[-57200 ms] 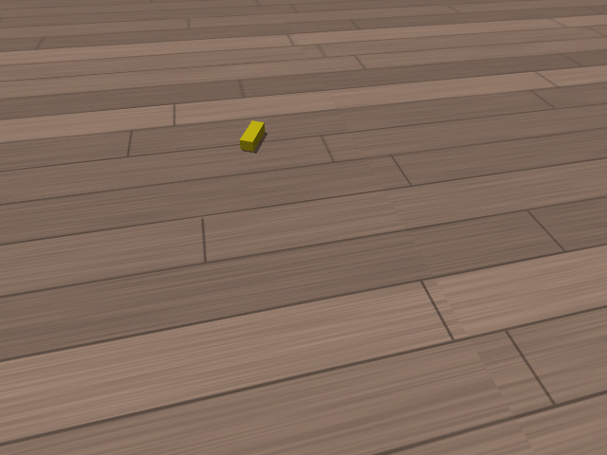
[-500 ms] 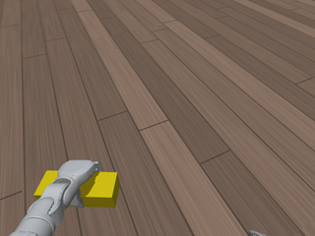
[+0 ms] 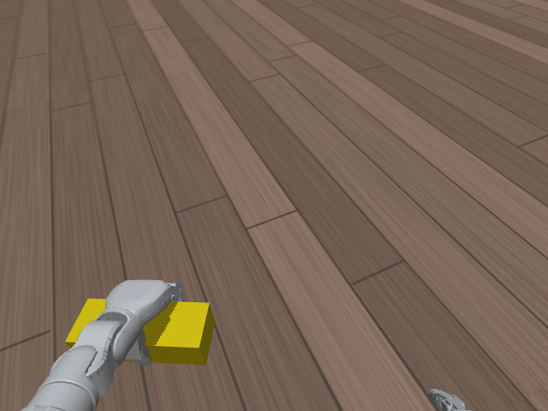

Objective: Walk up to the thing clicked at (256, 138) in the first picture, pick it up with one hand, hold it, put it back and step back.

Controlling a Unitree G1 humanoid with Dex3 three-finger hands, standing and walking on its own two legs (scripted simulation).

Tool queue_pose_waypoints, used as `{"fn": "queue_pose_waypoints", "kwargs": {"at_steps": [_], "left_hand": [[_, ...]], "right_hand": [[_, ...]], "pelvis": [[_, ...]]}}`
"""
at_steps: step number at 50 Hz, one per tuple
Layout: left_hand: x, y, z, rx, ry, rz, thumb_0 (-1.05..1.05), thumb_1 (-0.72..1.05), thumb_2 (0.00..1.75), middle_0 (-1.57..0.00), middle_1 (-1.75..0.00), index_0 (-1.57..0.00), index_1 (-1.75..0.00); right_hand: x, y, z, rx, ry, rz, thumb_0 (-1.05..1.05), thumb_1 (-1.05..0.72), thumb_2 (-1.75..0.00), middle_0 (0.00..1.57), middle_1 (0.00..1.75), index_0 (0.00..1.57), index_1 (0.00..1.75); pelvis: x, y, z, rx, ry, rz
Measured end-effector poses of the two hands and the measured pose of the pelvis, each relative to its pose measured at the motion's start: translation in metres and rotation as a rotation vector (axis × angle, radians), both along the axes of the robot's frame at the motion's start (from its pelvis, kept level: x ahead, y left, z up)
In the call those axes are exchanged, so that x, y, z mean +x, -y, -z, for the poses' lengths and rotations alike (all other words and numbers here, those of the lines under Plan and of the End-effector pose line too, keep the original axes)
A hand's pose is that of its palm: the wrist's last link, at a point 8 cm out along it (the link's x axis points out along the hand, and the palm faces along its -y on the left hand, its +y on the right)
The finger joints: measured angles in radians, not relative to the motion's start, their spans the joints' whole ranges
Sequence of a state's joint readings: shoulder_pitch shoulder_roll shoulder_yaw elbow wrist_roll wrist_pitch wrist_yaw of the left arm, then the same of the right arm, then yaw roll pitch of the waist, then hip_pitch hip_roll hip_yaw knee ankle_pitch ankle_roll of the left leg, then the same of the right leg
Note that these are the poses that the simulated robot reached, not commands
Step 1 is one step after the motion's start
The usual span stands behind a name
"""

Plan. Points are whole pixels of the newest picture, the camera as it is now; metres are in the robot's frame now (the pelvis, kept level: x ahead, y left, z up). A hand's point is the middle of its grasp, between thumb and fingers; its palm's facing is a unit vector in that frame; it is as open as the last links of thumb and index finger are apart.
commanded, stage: hold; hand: left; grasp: from above
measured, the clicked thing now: (145, 330) +0.30 +0.22 -0.08
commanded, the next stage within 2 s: crouch in 0.84 s
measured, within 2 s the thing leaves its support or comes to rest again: neither
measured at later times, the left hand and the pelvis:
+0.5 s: hand (142, 316) +0.30 +0.21 -0.03, palm faces -0.49 +0.00 -0.87, open 10.6 cm; pelvis +0.00 +0.00 +0.01, yaw +0 degrees
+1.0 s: hand (143, 310) +0.32 +0.21 -0.03, palm faces -0.50 +0.00 -0.86, open 10.6 cm; pelvis +0.02 +0.00 +0.01, yaw +0 degrees
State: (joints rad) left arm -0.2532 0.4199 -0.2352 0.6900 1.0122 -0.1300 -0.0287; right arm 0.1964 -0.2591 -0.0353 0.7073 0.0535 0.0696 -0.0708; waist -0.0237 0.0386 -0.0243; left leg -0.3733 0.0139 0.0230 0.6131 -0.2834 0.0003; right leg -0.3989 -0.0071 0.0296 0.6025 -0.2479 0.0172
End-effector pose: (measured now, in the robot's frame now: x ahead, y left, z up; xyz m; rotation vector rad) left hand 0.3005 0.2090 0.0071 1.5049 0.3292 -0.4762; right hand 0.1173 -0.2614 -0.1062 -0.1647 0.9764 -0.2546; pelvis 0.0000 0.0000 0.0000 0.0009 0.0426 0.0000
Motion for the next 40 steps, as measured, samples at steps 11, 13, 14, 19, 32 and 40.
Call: {"fn": "queue_pose_waypoints", "kwargs": {"at_steps": [11,13,14,19,32,40], "left_hand": [[0.003,0.002,-0.010,0.003,0.029,-0.007,0.00,-0.06,0.54,-0.59,-0.72,-0.62,-0.66],[0.004,0.002,-0.011,0.003,0.027,-0.009,0.00,-0.07,0.54,-0.59,-0.72,-0.62,-0.66],[0.004,0.002,-0.012,0.003,0.026,-0.009,0.00,-0.07,0.55,-0.59,-0.72,-0.62,-0.66],[0.007,0.000,-0.016,0.004,0.018,-0.007,0.00,-0.07,0.56,-0.58,-0.73,-0.61,-0.68],[0.015,-0.003,-0.016,-0.002,-0.008,-0.001,0.00,-0.08,0.58,-0.57,-0.75,-0.60,-0.70],[0.023,-0.005,-0.017,0.003,0.015,-0.018,0.00,-0.07,0.57,-0.57,-0.74,-0.60,-0.69]], "right_hand": [[0.007,-0.002,-0.005,0.003,0.029,-0.006,0.01,-0.91,-0.90,0.20,0.29,0.21,0.29],[0.008,-0.002,-0.006,0.004,0.032,-0.007,0.01,-0.91,-0.90,0.20,0.29,0.21,0.29],[0.009,-0.003,-0.006,0.004,0.033,-0.008,0.01,-0.91,-0.90,0.20,0.29,0.21,0.29],[0.012,-0.006,-0.008,0.006,0.034,-0.013,0.01,-0.91,-0.90,0.20,0.29,0.21,0.29],[0.020,-0.010,-0.008,0.009,0.016,-0.017,0.01,-0.92,-0.90,0.20,0.29,0.21,0.29],[0.021,-0.009,-0.007,0.011,0.000,-0.009,0.01,-0.91,-0.90,0.20,0.29,0.21,0.29]], "pelvis": [[-0.001,0.000,-0.003,0.001,0.016,0.002],[-0.001,0.000,-0.003,0.002,0.018,0.003],[0.000,0.000,-0.004,0.001,0.019,0.003],[0.001,-0.001,-0.005,0.001,0.022,0.005],[0.010,-0.002,-0.008,0.000,0.017,0.003],[0.014,-0.002,-0.008,-0.001,0.014,0.003]]}}
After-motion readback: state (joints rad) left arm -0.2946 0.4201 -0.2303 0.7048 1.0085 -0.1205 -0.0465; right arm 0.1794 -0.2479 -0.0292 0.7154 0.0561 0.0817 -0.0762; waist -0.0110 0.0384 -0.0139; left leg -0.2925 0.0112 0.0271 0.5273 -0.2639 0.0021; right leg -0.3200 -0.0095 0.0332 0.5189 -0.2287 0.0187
